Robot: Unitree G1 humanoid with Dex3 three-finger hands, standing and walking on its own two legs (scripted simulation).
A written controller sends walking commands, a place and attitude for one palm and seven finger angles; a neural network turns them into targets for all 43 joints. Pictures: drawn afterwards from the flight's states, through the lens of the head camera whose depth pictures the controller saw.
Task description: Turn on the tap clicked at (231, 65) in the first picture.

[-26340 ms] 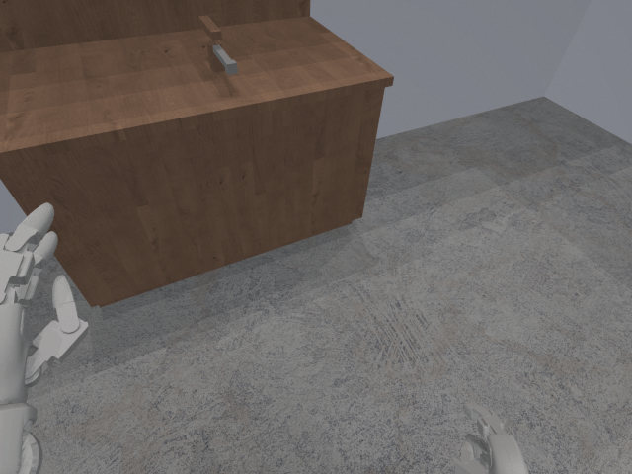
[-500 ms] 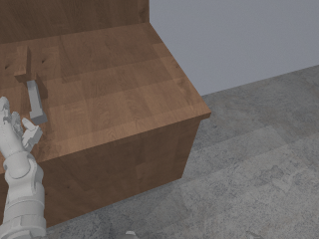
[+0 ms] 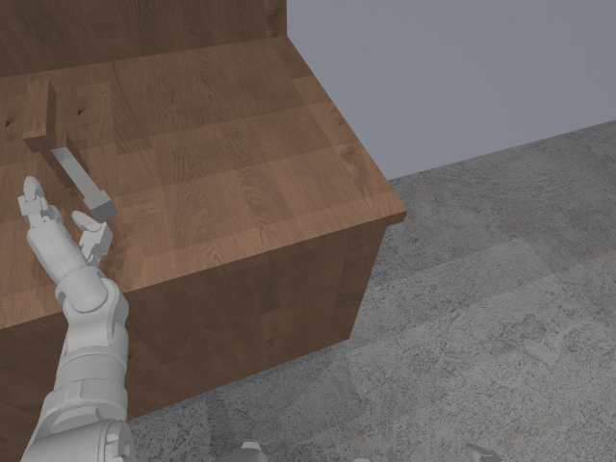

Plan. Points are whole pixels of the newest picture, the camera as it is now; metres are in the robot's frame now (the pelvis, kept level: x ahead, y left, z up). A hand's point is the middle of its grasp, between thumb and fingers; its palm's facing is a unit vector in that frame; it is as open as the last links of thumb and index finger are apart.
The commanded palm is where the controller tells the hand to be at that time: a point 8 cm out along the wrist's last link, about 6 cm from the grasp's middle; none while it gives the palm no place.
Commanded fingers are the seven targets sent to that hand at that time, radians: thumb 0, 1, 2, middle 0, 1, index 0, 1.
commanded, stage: push the lever round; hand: left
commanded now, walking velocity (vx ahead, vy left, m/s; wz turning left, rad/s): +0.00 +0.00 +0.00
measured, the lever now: (101, 206) +0.43 +0.29 +0.08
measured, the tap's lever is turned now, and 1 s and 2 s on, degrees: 21 50 86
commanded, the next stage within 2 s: lift the hand up off the lever in 1.84 s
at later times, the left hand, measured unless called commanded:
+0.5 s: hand (136, 213) +0.42 +0.25 +0.07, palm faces +0.76 -0.65 -0.05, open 7.6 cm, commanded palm +0.37 +0.25 +0.07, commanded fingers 0.00 0.90 0.90 -0.15 -0.15 -0.15 -0.15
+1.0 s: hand (166, 191) +0.46 +0.22 +0.07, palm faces +0.81 -0.57 -0.08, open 7.6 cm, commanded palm +0.41 +0.22 +0.07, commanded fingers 0.00 0.90 0.90 -0.15 -0.15 -0.15 -0.15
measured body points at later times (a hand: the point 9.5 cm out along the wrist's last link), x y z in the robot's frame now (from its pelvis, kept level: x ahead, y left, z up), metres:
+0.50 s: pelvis +0.01 +0.00 +0.00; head +0.06 +0.01 +0.45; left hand +0.38 +0.28 +0.07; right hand +0.09 -0.25 -0.12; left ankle +0.03 +0.12 -0.69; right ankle -0.01 -0.09 -0.69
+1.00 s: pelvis +0.01 -0.01 +0.00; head +0.07 +0.00 +0.44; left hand +0.42 +0.24 +0.08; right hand +0.06 -0.26 -0.14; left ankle +0.03 +0.12 -0.69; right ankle -0.01 -0.09 -0.69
